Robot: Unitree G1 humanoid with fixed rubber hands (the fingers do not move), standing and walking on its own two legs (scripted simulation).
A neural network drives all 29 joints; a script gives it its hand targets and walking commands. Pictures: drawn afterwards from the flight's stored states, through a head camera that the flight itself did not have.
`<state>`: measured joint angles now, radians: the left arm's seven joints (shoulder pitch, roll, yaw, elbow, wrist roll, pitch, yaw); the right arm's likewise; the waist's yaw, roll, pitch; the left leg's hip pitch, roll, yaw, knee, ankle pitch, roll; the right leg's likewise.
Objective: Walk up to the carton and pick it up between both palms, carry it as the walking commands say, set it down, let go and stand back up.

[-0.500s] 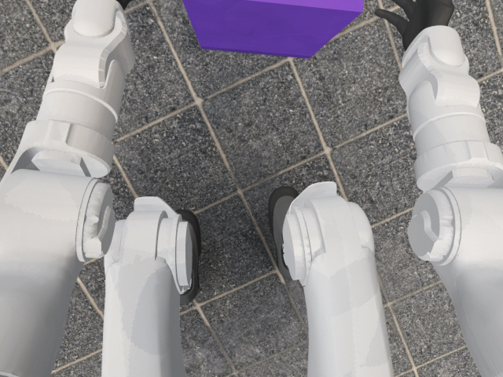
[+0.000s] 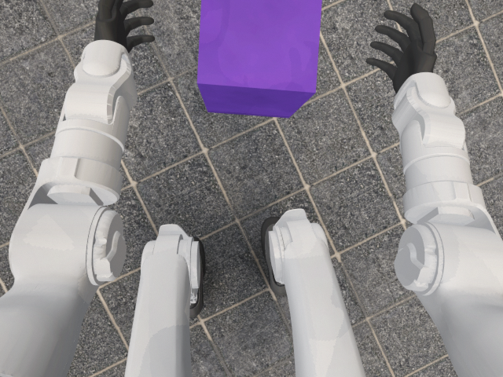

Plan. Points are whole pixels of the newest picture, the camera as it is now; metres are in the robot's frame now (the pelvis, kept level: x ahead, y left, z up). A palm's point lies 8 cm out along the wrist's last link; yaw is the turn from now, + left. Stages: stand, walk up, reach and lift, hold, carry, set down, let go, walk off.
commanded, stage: set down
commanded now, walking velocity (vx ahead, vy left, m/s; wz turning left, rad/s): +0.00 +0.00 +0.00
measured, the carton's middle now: (254, 57) +0.62 -0.09 -0.37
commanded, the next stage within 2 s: let go in 0.66 s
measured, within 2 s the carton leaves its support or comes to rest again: neither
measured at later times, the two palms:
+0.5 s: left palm out of the picture +0.55 +0.11 +0.05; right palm out of the picture +0.48 -0.28 +0.05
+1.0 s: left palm out of the picture +0.45 +0.15 +0.10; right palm out of the picture +0.40 -0.28 +0.11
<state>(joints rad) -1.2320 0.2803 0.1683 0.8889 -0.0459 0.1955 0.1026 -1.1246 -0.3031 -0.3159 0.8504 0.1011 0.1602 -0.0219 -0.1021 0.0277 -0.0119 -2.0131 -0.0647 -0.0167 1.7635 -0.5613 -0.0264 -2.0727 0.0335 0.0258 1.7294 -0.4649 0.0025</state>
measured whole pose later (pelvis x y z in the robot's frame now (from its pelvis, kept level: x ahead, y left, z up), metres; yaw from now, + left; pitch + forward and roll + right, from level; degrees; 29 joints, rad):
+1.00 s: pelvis +0.06 -0.01 +0.21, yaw -1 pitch +36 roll +1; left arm -0.51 0.11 0.15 0.53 0.09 0.15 0.09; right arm -0.48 -0.25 -0.27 0.59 -0.05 0.09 0.14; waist -0.06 0.01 -0.05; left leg -1.15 -0.04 -0.06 0.84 -0.32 -0.02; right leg -1.20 0.03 0.02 0.83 -0.26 -0.02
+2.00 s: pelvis +0.11 +0.01 +0.28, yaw -3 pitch -3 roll +0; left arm 0.22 0.20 0.02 0.49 0.01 0.09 -0.03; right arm 0.21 -0.22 -0.03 0.43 -0.02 0.18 0.03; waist 0.00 0.01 0.05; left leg -0.10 -0.02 -0.03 0.47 -0.32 0.01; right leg -0.17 0.03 0.06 0.50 -0.27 0.00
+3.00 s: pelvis +0.16 -0.01 +0.27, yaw -8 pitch +1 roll +0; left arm 0.33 0.21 -0.01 1.03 0.01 0.01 0.04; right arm 0.40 -0.24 0.03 0.94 -0.02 0.01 -0.06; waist -0.01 0.02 -0.02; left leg -0.10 0.02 0.04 0.51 -0.42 0.00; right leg -0.22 0.08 0.13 0.58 -0.37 -0.03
